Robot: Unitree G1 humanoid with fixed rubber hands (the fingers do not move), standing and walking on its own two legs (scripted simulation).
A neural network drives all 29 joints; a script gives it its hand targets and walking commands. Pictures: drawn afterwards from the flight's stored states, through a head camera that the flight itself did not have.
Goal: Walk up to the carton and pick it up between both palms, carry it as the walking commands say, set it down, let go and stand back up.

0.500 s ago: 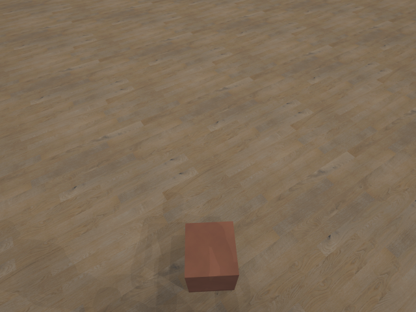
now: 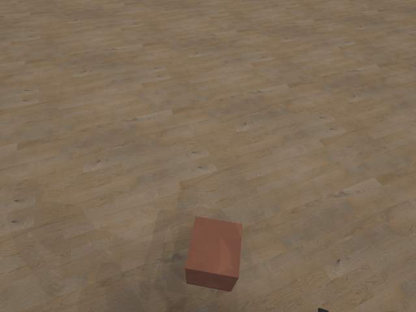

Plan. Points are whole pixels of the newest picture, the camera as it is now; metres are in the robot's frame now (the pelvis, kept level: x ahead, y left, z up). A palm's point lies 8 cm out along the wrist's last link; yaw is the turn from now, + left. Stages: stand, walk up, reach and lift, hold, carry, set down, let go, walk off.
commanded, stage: walk up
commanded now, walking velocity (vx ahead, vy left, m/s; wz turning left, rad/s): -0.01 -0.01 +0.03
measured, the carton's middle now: (213, 254) +0.42 -0.03 -0.65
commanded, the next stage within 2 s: stand in 0.56 s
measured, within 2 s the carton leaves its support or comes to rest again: neither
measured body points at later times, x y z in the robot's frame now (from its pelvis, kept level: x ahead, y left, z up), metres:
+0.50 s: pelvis +0.00 -0.04 +0.01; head +0.01 -0.05 +0.46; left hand +0.00 +0.17 -0.15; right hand -0.01 -0.27 -0.16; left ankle -0.01 +0.10 -0.74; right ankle -0.01 -0.15 -0.74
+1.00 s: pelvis +0.00 -0.04 -0.02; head +0.05 -0.04 +0.43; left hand +0.17 +0.19 -0.14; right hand +0.18 -0.27 -0.13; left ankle -0.01 +0.10 -0.74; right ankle -0.01 -0.15 -0.74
